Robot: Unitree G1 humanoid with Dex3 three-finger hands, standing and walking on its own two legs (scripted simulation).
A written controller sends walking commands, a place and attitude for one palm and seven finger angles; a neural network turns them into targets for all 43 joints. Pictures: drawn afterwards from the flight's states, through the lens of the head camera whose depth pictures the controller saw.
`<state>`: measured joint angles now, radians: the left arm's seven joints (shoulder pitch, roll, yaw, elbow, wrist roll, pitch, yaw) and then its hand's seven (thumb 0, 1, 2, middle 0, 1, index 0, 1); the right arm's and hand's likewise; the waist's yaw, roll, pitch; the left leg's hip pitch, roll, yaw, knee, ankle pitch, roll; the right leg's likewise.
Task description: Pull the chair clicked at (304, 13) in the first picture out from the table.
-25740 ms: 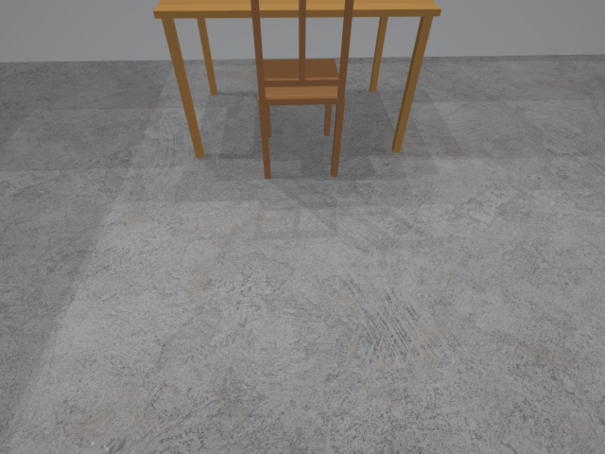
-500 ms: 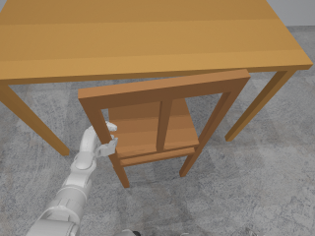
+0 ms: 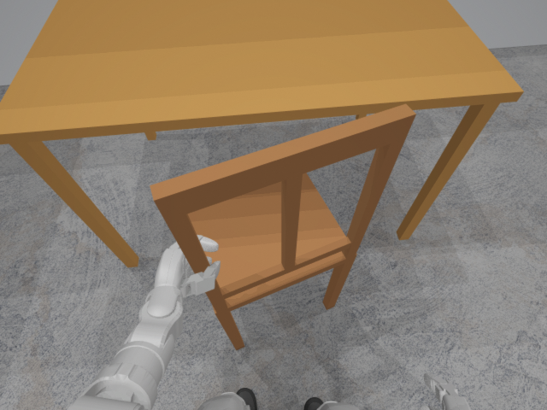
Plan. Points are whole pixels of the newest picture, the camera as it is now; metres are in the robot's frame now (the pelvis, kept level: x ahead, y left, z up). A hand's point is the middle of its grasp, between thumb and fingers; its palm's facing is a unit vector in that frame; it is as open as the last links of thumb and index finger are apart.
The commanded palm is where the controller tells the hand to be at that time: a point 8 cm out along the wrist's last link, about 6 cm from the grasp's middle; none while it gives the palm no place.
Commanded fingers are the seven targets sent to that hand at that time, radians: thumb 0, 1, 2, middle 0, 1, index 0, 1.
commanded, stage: step backward, pulling the chair out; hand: left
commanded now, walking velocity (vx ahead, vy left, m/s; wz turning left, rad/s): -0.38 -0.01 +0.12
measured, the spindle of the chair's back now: (289, 227) +0.42 -0.02 -0.07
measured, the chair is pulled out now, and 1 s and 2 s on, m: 0.11 0.15 0.32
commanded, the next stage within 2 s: none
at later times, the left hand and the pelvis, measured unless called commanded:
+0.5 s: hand (209, 288) +0.31 +0.12 -0.06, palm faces +0.05 -0.98 -0.20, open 5.9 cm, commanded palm +0.30 +0.17 -0.06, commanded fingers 0.00 0.90 0.90 -0.50 -1.45 -0.50 -1.45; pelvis -0.03 -0.02 +0.00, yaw +0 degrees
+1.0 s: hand (207, 310) +0.27 +0.12 -0.06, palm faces -0.13 -0.97 -0.19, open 6.0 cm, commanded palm +0.25 +0.16 -0.06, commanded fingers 0.00 0.90 0.90 -0.50 -1.45 -0.50 -1.45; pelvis -0.08 +0.03 -0.01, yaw +2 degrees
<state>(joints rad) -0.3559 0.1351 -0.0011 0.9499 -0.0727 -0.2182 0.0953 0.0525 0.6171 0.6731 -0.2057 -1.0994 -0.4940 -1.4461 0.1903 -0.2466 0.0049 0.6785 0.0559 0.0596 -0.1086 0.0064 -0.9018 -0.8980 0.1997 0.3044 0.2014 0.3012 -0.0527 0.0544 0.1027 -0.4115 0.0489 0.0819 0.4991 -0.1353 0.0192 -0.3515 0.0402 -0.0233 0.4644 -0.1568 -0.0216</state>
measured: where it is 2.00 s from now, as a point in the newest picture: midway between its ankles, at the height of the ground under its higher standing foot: outside the picture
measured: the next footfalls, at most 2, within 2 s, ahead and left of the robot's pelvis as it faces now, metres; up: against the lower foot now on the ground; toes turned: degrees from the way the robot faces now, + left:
left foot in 0.70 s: -0.08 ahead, +0.19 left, +0.00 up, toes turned +6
right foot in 1.14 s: -0.08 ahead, -0.10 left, +0.00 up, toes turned -1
